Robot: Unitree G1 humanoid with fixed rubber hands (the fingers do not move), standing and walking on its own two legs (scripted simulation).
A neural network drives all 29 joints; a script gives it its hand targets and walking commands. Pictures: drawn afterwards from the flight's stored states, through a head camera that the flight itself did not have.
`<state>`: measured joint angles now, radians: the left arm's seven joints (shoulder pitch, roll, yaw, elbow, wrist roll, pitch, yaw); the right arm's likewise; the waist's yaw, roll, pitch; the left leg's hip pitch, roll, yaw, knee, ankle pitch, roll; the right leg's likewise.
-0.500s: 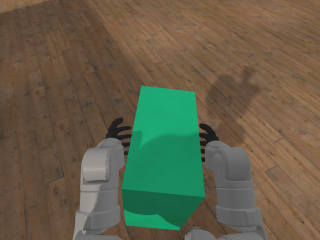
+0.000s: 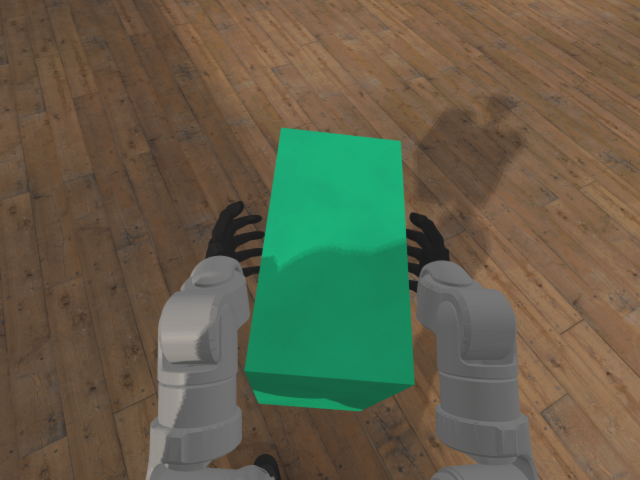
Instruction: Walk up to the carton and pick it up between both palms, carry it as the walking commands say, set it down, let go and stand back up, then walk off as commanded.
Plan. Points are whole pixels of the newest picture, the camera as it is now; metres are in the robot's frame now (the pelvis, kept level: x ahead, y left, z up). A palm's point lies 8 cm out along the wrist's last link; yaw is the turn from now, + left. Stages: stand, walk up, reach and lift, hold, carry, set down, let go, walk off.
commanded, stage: carry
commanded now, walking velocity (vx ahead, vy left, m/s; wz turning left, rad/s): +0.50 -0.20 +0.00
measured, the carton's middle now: (324, 282) +0.34 +0.00 +0.02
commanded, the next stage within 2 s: none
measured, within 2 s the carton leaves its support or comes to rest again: neither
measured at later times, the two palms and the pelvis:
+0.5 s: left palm (292, 98) +0.65 +0.05 +0.07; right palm (430, 102) +0.65 -0.18 +0.07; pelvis +0.34 -0.09 +0.01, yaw +3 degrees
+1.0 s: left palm out of the picture +1.02 -0.02 +0.09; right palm out of the picture +1.00 -0.25 +0.09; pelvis +0.71 -0.13 +0.00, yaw -3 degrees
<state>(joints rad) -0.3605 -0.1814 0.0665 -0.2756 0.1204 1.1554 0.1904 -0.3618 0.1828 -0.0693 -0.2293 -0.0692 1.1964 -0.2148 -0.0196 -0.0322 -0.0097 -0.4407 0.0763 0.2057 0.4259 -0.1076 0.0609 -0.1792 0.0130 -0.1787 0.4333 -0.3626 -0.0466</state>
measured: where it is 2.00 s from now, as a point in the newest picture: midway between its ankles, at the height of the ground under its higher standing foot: (365, 156)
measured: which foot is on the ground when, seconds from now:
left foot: down 0.00-0.34, up 0.36-0.60, down 0.62-1.00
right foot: down 0.00-0.02, up 0.04-0.24, down 0.26-0.62, up 0.64-1.00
